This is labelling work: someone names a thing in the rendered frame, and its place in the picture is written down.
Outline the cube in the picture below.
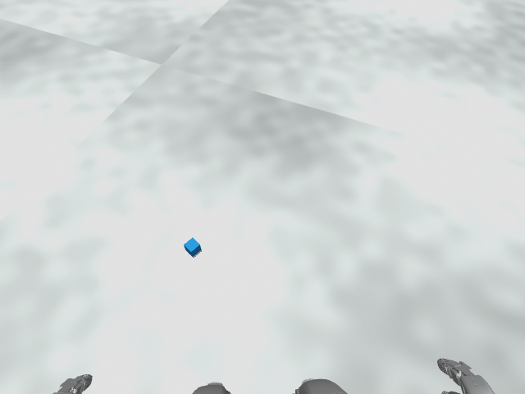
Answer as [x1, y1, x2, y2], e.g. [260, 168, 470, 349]
[184, 238, 201, 257]

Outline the left robot hand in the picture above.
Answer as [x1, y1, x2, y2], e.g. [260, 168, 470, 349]
[53, 374, 92, 394]

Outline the right robot hand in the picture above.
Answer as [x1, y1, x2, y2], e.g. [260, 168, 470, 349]
[437, 359, 495, 394]

